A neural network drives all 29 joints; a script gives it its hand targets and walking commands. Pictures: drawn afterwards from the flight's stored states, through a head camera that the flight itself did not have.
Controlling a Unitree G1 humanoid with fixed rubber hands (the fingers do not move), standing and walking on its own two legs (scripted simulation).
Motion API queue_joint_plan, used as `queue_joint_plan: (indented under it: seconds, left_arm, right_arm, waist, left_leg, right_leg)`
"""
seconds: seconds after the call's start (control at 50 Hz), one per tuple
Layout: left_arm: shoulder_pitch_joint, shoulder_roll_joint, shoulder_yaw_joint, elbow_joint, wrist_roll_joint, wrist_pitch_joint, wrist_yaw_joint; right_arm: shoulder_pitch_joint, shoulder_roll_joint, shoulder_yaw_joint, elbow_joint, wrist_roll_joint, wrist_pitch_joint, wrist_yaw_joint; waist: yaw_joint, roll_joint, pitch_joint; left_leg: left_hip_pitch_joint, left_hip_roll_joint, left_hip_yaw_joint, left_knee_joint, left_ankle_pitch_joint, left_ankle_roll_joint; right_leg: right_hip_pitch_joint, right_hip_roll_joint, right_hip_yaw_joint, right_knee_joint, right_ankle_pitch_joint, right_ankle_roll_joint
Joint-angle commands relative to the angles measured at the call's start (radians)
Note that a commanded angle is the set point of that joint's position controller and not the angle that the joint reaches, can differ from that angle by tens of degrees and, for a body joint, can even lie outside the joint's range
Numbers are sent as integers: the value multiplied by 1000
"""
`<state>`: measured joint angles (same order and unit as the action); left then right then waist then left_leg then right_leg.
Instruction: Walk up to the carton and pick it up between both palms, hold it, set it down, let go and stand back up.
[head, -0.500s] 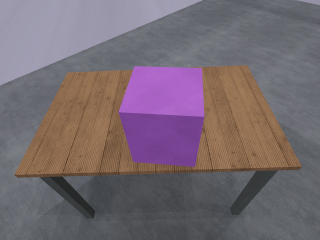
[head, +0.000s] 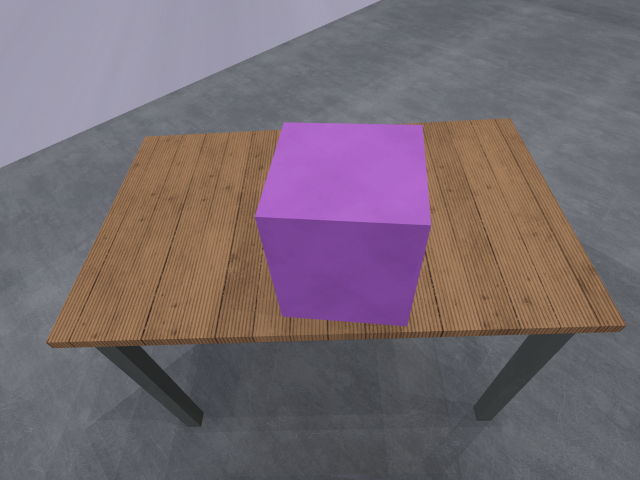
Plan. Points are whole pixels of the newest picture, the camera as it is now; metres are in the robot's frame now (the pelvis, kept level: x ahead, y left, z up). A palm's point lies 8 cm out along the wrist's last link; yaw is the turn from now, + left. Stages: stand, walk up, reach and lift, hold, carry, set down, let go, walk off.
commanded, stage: walk up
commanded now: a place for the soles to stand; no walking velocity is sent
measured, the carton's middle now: (347, 227) +0.49 +0.01 +0.00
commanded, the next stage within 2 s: reach and lift in 1.22 s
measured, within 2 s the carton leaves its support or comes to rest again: neither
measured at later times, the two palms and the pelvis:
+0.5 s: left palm out of the picture +0.15 +0.28 -0.10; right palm out of the picture +0.05 -0.20 -0.12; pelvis +0.02 +0.05 +0.00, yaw -7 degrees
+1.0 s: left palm (136, 473) +0.16 +0.29 -0.10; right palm out of the picture +0.04 -0.22 -0.12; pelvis +0.02 +0.06 -0.01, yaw -13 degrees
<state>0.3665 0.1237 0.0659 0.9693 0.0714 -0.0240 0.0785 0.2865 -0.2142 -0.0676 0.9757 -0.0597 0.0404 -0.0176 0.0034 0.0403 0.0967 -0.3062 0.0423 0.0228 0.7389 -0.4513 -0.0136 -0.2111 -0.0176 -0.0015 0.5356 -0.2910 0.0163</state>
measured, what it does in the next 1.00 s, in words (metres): steps on the spot: right foot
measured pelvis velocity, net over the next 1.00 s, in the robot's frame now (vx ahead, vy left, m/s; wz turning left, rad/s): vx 0.02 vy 0.06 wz -0.22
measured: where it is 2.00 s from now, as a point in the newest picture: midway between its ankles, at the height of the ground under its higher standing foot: outside the picture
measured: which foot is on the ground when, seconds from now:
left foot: down 0.00-1.00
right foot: down 0.00-0.08, up 0.10-0.30, down 0.32-1.00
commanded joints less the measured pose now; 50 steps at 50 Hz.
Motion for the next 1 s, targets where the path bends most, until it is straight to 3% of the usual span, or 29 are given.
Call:
queue_joint_plan:
  seconds: [0.0, 0.02, 0.04, 0.06, 0.08, 0.1, 0.12, 0.14, 0.16, 0.2, 0.24, 0.28, 0.3, 0.32, 0.34, 0.36, 0.4, 0.44, 0.48, 0.66, 0.72, 0.76, 0.92, 0.98]
  left_arm:
    - [50, 236, 60, -91, 10, -8, 16]
    - [4, 248, 56, -118, 1, -4, 6]
    - [-45, 246, 48, -145, -12, 2, -4]
    - [-37, 197, 27, -166, -25, 6, -13]
    - [0, 129, 6, -202, -43, 13, -16]
    - [12, 138, 16, -209, -39, 29, -5]
    - [2, 156, 22, -220, -32, 36, -6]
    - [15, 149, 18, -218, -31, 36, -11]
    - [33, 158, 21, -222, -33, 30, -17]
    - [66, 155, 17, -231, -37, 18, -31]
    - [57, 149, 11, -255, -40, 13, -43]
    - [74, 159, 6, -277, -40, 2, -50]
    - [71, 190, 10, -287, -36, -6, -51]
    - [34, 253, 20, -315, -29, -11, -50]
    - [14, 314, 27, -316, -47, -11, -51]
    - [-16, 307, 21, -319, -59, -10, -52]
    - [-51, 274, 2, -326, -66, -7, -55]
    - [-46, 245, -11, -331, -67, -9, -58]
    - [-34, 231, -20, -335, -66, -12, -60]
    - [-55, 242, -19, -370, -62, -9, -55]
    - [-70, 258, -14, -380, -62, -8, -53]
    - [-58, 255, -14, -380, -60, -7, -54]
    - [-60, 293, -8, -402, -59, -8, -54]
    - [-56, 288, -12, -406, -59, -6, -55]
  right_arm:
    - [5, -73, -23, -131, -3, -18, 8]
    - [50, -67, -24, -133, 14, -26, 8]
    - [114, -73, -29, -131, 21, -35, 10]
    - [164, -133, -44, -133, 15, -44, 9]
    - [139, -240, -58, -170, 23, -47, 5]
    - [95, -242, -56, -182, 33, -35, 2]
    - [64, -210, -42, -200, 29, -30, -3]
    - [43, -188, -27, -207, 21, -30, -7]
    - [20, -180, -18, -219, 15, -29, -12]
    - [-6, -185, -3, -236, 11, -26, -10]
    - [-4, -196, 7, -242, 23, -25, -9]
    - [-43, -214, 20, -257, 47, -25, -3]
    - [-33, -204, 32, -271, 58, -28, 4]
    - [10, -167, 45, -286, 72, -32, 12]
    - [30, -145, 51, -285, 60, -25, 10]
    - [26, -146, 47, -282, 49, -19, 9]
    - [31, -160, 43, -278, 47, -30, 16]
    - [52, -185, 34, -266, 50, -51, 19]
    - [46, -195, 33, -273, 56, -60, 19]
    - [27, -200, 35, -326, 54, -39, 21]
    - [30, -206, 35, -338, 52, -33, 21]
    - [22, -217, 29, -345, 52, -29, 22]
    - [30, -206, 41, -356, 47, -20, 26]
    - [44, -219, 40, -350, 47, -24, 24]
  waist:
    - [9, -185, 12]
    - [-15, -180, -32]
    - [-59, -153, -53]
    - [-85, -19, -78]
    - [-75, 204, -77]
    - [-79, 178, -10]
    - [-74, 108, 29]
    - [-63, 63, 26]
    - [-46, 41, 15]
    - [-29, 76, -29]
    - [-23, 85, -54]
    - [26, 55, -56]
    - [27, 28, -67]
    - [2, -75, -91]
    - [-13, -113, -83]
    - [-16, -127, -60]
    - [-23, -142, -28]
    - [-19, -98, -59]
    - [-10, -61, -94]
    - [-12, -8, -87]
    - [-20, -41, -84]
    - [-15, -22, -95]
    - [-25, -91, -101]
    - [-26, -82, -89]
  left_leg:
    - [-102, 56, -24, 14, -12, -1]
    - [21, 28, 5, -80, 53, 5]
    - [184, 1, 37, -212, 189, 15]
    - [290, 33, -38, -308, 269, 38]
    - [203, 250, -334, -468, 143, 146]
    - [53, 326, -390, -507, 76, 261]
    - [26, 338, -366, -484, 163, 301]
    - [53, 324, -315, -445, 230, 304]
    - [58, 295, -256, -418, 285, 286]
    - [80, 249, -170, -371, 372, 244]
    - [77, 234, -144, -336, 400, 211]
    - [-19, 215, -98, -281, 398, 158]
    - [-71, 194, -74, -261, 334, 112]
    - [-115, 137, -30, -221, 211, 55]
    - [12, 62, 23, -169, 96, 21]
    - [77, 49, 10, -183, 91, 23]
    - [124, 58, -5, -261, 163, 36]
    - [142, 97, -21, -320, 261, 56]
    - [125, 123, -17, -329, 344, 71]
    - [105, 133, 31, -315, 270, 88]
    - [113, 141, 42, -296, 277, 91]
    - [118, 144, 49, -287, 257, 97]
    - [168, 102, 65, -213, 195, 71]
    - [175, 116, 56, -237, 201, 80]
  right_leg:
    - [8, -278, 333, -164, 161, -225]
    - [-59, -223, 263, -113, 174, -192]
    - [-173, -162, 176, -34, 163, -142]
    - [-253, -73, 99, 111, 90, -76]
    - [-315, 55, -9, 288, -215, -10]
    - [-282, 42, 36, 481, -387, -8]
    - [-308, 20, 68, 584, -369, -13]
    - [-323, -6, 83, 607, -324, -12]
    - [-307, -21, 88, 561, -286, -8]
    - [-223, -13, 44, 365, -268, 5]
    - [-120, 10, 6, 201, -188, 3]
    - [39, 18, -5, -30, 78, -14]
    - [104, -6, 59, -74, 159, -37]
    - [123, -116, 242, -106, 189, -83]
    - [-38, -206, 350, -147, 94, -157]
    - [-114, -200, 346, -164, 45, -171]
    - [-158, -134, 262, -149, 59, -117]
    - [-110, -73, 174, -71, 180, -71]
    - [-37, -51, 134, -14, 250, -55]
    - [-78, -37, 157, 26, 227, -66]
    - [-98, -29, 159, 41, 232, -70]
    - [-101, -27, 165, 47, 225, -71]
    - [-199, -46, 291, -27, 137, -89]
    - [-217, -29, 275, -13, 133, -80]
